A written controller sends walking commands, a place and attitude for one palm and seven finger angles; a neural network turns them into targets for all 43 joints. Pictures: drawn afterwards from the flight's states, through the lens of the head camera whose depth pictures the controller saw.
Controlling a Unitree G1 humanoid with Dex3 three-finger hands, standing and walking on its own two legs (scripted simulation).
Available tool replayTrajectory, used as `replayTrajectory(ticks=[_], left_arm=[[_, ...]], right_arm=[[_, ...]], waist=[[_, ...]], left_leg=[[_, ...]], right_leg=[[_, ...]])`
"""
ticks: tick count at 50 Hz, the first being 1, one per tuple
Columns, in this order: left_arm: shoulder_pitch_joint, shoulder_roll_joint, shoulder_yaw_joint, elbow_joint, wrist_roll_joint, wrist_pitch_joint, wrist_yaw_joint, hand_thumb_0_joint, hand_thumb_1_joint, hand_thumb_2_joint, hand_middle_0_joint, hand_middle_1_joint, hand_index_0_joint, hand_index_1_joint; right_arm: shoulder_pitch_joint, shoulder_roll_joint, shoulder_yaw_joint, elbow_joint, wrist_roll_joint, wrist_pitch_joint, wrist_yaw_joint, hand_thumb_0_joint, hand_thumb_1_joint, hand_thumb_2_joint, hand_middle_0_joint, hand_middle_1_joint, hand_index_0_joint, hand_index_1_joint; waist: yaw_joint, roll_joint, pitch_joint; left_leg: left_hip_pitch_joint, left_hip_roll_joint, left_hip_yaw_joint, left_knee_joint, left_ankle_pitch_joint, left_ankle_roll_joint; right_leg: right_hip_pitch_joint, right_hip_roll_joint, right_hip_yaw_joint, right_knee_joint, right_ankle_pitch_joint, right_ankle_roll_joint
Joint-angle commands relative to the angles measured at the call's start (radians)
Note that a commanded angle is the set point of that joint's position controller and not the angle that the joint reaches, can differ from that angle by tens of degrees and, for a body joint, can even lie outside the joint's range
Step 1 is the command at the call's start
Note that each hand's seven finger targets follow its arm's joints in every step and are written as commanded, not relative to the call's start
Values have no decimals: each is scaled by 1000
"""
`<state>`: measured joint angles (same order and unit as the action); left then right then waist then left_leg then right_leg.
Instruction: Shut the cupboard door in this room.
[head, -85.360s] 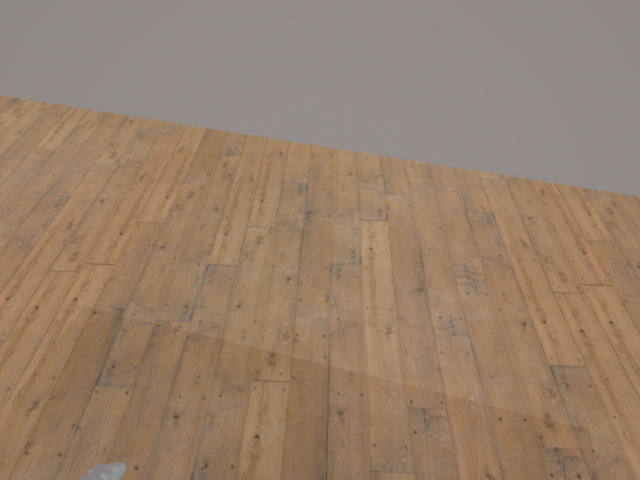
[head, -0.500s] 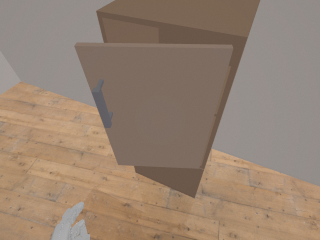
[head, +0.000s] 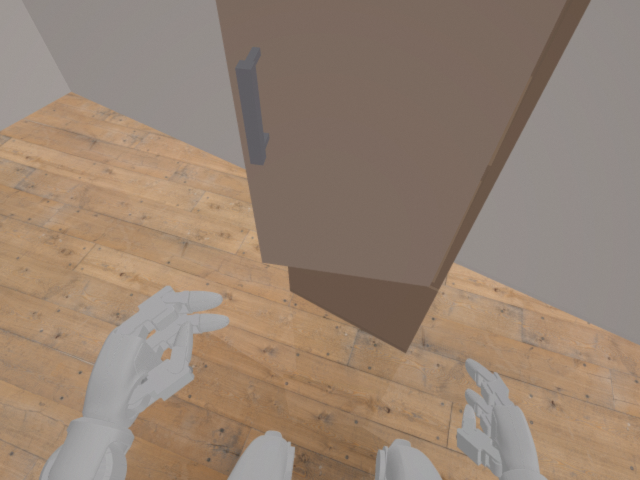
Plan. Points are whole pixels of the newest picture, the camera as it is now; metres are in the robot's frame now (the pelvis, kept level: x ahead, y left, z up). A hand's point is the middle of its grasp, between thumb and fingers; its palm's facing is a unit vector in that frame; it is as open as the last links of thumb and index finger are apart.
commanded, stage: raise the hand and make a fist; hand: left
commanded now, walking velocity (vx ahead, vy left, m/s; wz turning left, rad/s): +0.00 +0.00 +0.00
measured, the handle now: (256, 109) +0.54 +0.15 +0.16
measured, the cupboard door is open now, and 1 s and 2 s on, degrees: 21 21 21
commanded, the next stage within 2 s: bring the fist close to the handle in 1.30 s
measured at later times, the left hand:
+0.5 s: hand (168, 316) +0.25 +0.18 +0.12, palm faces -0.04 -1.00 -0.07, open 3.3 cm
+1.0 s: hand (169, 263) +0.28 +0.18 +0.16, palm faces -0.05 -1.00 -0.07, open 3.1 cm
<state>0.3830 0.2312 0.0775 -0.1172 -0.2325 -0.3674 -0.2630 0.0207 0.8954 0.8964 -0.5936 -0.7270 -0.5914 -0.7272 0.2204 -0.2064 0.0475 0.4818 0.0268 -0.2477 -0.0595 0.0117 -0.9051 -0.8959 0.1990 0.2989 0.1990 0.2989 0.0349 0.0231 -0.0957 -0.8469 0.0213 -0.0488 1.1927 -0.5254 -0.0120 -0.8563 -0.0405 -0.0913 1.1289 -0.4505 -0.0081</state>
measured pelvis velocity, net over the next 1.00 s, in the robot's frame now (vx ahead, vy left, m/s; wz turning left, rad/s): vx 0.06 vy -0.01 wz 0.00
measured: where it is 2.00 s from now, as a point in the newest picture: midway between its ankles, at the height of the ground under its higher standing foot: outside the picture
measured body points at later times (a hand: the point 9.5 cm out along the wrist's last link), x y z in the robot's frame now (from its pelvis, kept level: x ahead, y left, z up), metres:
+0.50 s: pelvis +0.04 +0.01 +0.04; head +0.07 +0.01 +0.49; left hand +0.25 +0.24 +0.12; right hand +0.22 -0.23 -0.02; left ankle +0.04 +0.12 -0.65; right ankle +0.07 -0.12 -0.65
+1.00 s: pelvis +0.06 -0.01 +0.06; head +0.07 -0.03 +0.51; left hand +0.28 +0.23 +0.17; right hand +0.23 -0.24 -0.01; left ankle +0.04 +0.12 -0.65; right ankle +0.07 -0.12 -0.65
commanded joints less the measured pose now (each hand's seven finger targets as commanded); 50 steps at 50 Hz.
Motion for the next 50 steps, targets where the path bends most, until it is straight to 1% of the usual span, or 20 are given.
replayTrajectory(ticks=[1, 2, 4, 7, 12, 13, 15, 22, 24, 28, 30, 32, 35, 37, 39, 41, 42, 44, 47, 50], left_arm=[[-21, 121, 99, -223, -32, 70, 14, 0, 900, 900, -768, -920, -768, -920], [-7, 135, 127, -240, -31, 78, 32, 0, 900, 900, -787, -940, -787, -940], [29, 105, 122, -265, -38, 74, 60, 0, 900, 900, -823, -980, -823, -980], [1, 98, 103, -274, -31, 40, 83, 0, 900, 900, -878, -1040, -878, -1040], [7, 90, 71, -271, -18, 11, 72, 0, 900, 900, -970, -1140, -970, -1140], [10, 98, 75, -281, -20, 14, 66, 0, 900, 900, -988, -1160, -988, -1160], [28, 112, 97, -289, -23, 22, 61, 0, 900, 900, -1025, -1200, -1025, -1200], [-3, 135, 134, -316, -33, 56, 59, 0, 900, 900, -1153, -1340, -1153, -1340], [-6, 117, 121, -321, -39, 66, 48, 0, 900, 900, -1190, -1380, -1190, -1380], [-35, 125, 131, -290, -48, 101, 24, 0, 900, 900, -1263, -1460, -1263, -1460], [-52, 137, 145, -297, -56, 115, 10, 0, 900, 900, -1300, -1500, -1300, -1500], [-69, 161, 171, -287, -59, 126, 3, 0, 900, 900, -1300, -1500, -1300, -1500], [-96, 154, 175, -291, -72, 135, -12, 0, 900, 900, -1300, -1500, -1300, -1500], [-113, 178, 199, -280, -77, 139, -16, 0, 900, 900, -1300, -1500, -1300, -1500], [-119, 168, 202, -260, -89, 144, -25, 0, 900, 900, -1300, -1500, -1300, -1500], [-146, 168, 198, -259, -93, 150, -34, 0, 900, 900, -1300, -1500, -1300, -1500], [-155, 187, 213, -247, -93, 154, -32, 0, 900, 900, -1300, -1500, -1300, -1500], [-172, 187, 216, -249, -97, 162, -38, 0, 900, 900, -1300, -1500, -1300, -1500], [-147, 182, 227, -189, -107, 176, -47, 0, 900, 900, -1300, -1500, -1300, -1500], [-146, 168, 216, -192, -108, 173, -54, 0, 900, 900, -1300, -1500, -1300, -1500]], right_arm=[[-36, -150, -72, -176, 13, -51, -26, 0, -900, -900, 200, 300, 200, 300], [-46, -146, -68, -180, 9, -52, -27, 0, -900, -900, 200, 300, 200, 300], [-36, -136, -67, -175, 1, -54, -21, 0, -900, -900, 200, 300, 200, 300], [-34, -144, -61, -167, -10, -61, -16, 0, -900, -900, 200, 300, 200, 300], [-2, -163, -67, -161, -8, -74, -10, 0, -900, -900, 200, 300, 200, 300], [3, -165, -70, -164, -8, -75, -10, 0, -900, -900, 200, 300, 200, 300], [14, -165, -73, -163, -6, -72, -11, 0, -900, -900, 200, 300, 200, 300], [19, -157, -69, -156, -4, -49, -15, 0, -900, -900, 200, 300, 200, 300], [22, -155, -67, -159, -2, -44, -13, 0, -900, -900, 200, 300, 200, 300], [20, -155, -62, -152, 4, -35, -14, 0, -900, -900, 200, 300, 200, 300], [21, -156, -60, -153, 5, -33, -16, 0, -900, -900, 200, 300, 200, 300], [15, -156, -57, -144, 6, -30, -19, 0, -900, -900, 200, 300, 200, 300], [13, -152, -51, -142, 7, -31, -19, 0, -900, -900, 200, 300, 200, 300], [9, -155, -50, -132, 6, -33, -22, 0, -900, -900, 200, 300, 200, 300], [6, -154, -50, -129, 9, -35, -23, 0, -900, -900, 200, 300, 200, 300], [0, -155, -48, -126, 12, -37, -25, 0, -900, -900, 200, 300, 200, 300], [-3, -158, -47, -120, 11, -38, -27, 0, -900, -900, 200, 300, 200, 300], [-2, -158, -47, -121, 13, -41, -29, 0, -900, -900, 200, 300, 200, 300], [-10, -158, -48, -113, 13, -44, -30, 0, -900, -900, 200, 300, 200, 300], [-15, -160, -52, -116, 14, -47, -29, 0, -900, -900, 200, 300, 200, 300]], waist=[[-16, 18, -166], [-1, 22, -182], [-2, 3, -179], [-18, -13, -116], [-33, 0, -109], [-31, 19, -123], [-25, 8, -138], [-22, 43, -132], [-26, 55, -138], [-31, 18, -120], [-28, 27, -136], [-25, 16, -134], [-22, 32, -140], [-22, 4, -142], [-21, -13, -133], [-22, 13, -115], [-19, -8, -115], [-18, -2, -124], [-11, -56, -98], [-5, -44, -97]], left_leg=[[84, -41, 3, -321, -21, 30], [103, -41, -2, -334, 6, 31], [137, -34, -8, -358, 65, 26], [131, -32, -12, -367, 73, 26], [171, -28, -14, -388, 79, 25], [183, -30, -11, -390, 95, 24], [203, -28, -9, -395, 136, 23], [273, -26, 4, -403, 289, 21], [298, -24, 7, -409, 321, 17], [308, -26, 11, -419, 321, 20], [327, -29, 16, -422, 348, 21], [336, -29, 19, -425, 368, 23], [365, -30, 20, -439, 399, 22], [370, -30, 22, -442, 408, 24], [374, -32, 25, -453, 396, 24], [380, -35, 28, -466, 378, 23], [379, -34, 29, -467, 380, 26], [395, -35, 32, -479, 383, 27], [378, -37, 35, -485, 376, 27], [384, -41, 42, -493, 367, 25]], right_leg=[[213, 32, 73, -294, -180, -9], [229, 41, 54, -279, -146, -13], [248, 44, 25, -273, -66, -14], [231, 47, 13, -274, -54, -13], [234, 45, 7, -279, -23, -15], [245, 42, 11, -283, -7, -15], [271, 42, 8, -288, 32, -15], [343, 49, 6, -304, 198, -16], [355, 49, 5, -309, 239, -13], [390, 50, 14, -343, 257, -9], [414, 48, 19, -353, 295, -8], [443, 48, 25, -365, 321, -9], [463, 45, 25, -378, 366, -7], [489, 43, 31, -392, 380, -5], [496, 40, 35, -407, 379, -1], [495, 37, 41, -425, 358, -1], [512, 34, 49, -436, 356, 0], [520, 31, 51, -447, 365, 2], [542, 24, 69, -472, 359, 8], [545, 19, 76, -479, 345, 9]])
